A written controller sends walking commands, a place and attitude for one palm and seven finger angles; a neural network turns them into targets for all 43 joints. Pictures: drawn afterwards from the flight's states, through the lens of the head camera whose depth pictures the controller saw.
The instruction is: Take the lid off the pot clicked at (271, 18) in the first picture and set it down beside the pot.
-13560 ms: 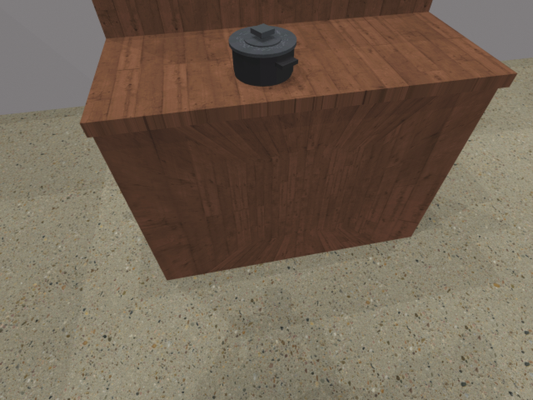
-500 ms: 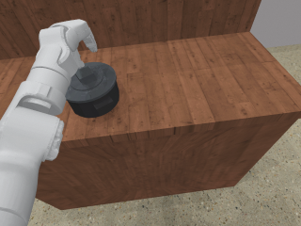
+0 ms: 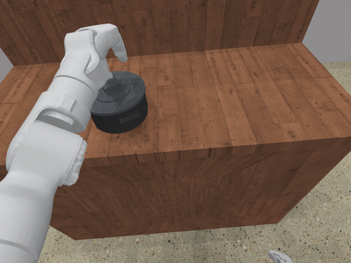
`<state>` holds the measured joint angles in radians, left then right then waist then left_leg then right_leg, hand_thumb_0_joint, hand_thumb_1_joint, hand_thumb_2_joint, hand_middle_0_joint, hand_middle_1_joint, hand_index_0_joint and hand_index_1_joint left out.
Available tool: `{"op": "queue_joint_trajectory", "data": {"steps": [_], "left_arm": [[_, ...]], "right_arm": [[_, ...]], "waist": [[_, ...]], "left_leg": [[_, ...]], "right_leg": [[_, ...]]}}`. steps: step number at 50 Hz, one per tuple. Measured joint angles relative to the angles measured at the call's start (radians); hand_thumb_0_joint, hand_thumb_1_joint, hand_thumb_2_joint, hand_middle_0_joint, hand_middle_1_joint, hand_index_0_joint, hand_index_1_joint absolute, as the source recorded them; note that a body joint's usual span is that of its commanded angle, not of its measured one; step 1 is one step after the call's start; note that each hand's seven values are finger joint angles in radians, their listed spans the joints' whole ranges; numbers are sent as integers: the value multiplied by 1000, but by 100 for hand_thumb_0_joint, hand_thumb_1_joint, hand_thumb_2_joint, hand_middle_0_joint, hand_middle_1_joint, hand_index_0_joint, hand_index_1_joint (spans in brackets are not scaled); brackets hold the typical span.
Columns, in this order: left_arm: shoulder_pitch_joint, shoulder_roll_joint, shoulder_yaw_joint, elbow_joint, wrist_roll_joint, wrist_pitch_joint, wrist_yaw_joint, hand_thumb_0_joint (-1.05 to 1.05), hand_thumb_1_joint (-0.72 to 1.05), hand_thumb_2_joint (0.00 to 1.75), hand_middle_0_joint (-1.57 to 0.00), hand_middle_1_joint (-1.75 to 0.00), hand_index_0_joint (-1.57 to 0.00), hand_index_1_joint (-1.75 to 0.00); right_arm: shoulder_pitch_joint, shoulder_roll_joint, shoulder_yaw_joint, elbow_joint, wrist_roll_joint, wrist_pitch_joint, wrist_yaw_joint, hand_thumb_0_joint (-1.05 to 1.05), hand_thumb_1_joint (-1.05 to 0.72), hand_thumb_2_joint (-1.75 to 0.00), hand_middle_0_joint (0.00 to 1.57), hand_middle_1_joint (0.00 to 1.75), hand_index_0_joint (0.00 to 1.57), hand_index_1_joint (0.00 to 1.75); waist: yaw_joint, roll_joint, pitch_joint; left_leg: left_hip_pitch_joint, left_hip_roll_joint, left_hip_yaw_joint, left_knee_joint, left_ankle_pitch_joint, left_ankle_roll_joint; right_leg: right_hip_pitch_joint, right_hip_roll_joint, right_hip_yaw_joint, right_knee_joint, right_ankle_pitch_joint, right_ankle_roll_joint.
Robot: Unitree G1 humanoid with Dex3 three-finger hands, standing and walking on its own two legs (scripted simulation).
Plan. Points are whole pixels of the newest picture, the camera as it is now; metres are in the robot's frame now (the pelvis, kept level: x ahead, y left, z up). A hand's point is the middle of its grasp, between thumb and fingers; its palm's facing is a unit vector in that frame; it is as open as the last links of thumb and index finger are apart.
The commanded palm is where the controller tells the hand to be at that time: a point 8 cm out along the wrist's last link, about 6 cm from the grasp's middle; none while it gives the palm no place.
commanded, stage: lower the open fingers around the knob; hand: left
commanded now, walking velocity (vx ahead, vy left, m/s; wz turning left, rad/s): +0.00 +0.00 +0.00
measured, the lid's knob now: (109, 83) +0.51 +0.16 +0.15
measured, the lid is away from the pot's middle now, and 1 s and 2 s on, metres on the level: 0.00 0.00 0.01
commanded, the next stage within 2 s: close the fingers and squeeze the knob in 0.86 s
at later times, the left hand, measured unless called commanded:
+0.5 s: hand (112, 78) +0.48 +0.14 +0.19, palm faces -0.37 -0.10 -0.92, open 10.1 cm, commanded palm +0.47 +0.15 +0.24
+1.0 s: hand (108, 82) +0.48 +0.15 +0.18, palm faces -0.37 -0.11 -0.92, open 10.2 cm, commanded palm +0.47 +0.16 +0.22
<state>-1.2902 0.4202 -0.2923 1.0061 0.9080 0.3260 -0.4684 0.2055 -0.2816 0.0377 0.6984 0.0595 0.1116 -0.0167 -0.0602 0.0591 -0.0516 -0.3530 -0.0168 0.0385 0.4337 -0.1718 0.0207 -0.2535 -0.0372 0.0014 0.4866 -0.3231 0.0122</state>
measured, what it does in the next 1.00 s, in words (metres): stands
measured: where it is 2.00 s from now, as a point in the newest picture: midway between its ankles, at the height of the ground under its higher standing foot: outside the picture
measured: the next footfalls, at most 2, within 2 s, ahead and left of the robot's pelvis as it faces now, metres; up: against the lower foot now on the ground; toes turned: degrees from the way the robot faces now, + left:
none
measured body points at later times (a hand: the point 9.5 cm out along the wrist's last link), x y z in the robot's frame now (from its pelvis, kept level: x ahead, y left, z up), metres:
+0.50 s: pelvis +0.00 +0.00 +0.00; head +0.03 -0.03 +0.45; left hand +0.50 +0.14 +0.24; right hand +0.06 -0.27 -0.14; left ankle +0.03 +0.11 -0.74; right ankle -0.05 -0.13 -0.74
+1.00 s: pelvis +0.00 +0.00 +0.00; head +0.03 -0.02 +0.45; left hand +0.49 +0.15 +0.23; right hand +0.08 -0.26 -0.14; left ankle +0.03 +0.11 -0.74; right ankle -0.05 -0.13 -0.74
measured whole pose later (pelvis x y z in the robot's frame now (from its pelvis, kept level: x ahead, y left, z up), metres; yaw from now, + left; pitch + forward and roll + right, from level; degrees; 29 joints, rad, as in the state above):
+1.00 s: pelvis +0.00 +0.00 +0.00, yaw -1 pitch +6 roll +1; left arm -1.22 0.43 -0.27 1.06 0.90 0.30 -0.47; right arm 0.25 -0.29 0.02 0.70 0.05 0.13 -0.03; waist -0.09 0.05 -0.06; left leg -0.39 -0.01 0.05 0.47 -0.19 0.02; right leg -0.28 -0.03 0.01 0.50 -0.33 0.01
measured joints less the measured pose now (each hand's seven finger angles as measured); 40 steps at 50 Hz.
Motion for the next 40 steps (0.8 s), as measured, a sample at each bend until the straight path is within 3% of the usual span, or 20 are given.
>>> {"op": "queue_joint_trajectory", "data": {"steps": [8,18,40], "left_arm": [[-13,-15,-13,54,-7,36,-26,0,-39,167,-87,-8,-87,-8],[5,-4,9,75,0,9,-22,0,-38,167,-87,-8,-87,-8],[59,9,33,67,-2,-23,6,0,-38,167,-86,-8,-87,-8]], "right_arm": [[25,-2,2,18,-7,-3,-4,1,-91,-90,20,30,20,30],[61,-11,-12,24,-13,-12,-12,1,-91,-90,20,30,20,30],[45,-7,-13,6,-8,13,-11,1,-91,-90,20,30,20,30]], "waist": [[-9,2,0],[-30,-8,0],[-28,-8,-10]], "left_leg": [[-2,-1,-2,2,0,1],[-15,4,5,10,-7,0],[-29,9,8,33,-21,0]], "right_leg": [[-2,-1,-2,3,-1,1],[-17,4,6,8,-3,0],[-25,8,10,15,-8,0]]}}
